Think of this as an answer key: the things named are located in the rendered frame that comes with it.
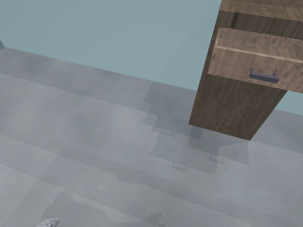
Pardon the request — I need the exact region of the handle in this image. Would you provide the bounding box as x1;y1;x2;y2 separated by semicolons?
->
249;68;279;83

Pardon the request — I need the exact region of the drawer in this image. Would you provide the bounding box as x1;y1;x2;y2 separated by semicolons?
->
207;26;303;94

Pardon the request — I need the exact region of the cabinet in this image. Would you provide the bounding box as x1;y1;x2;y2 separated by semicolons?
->
188;0;303;141

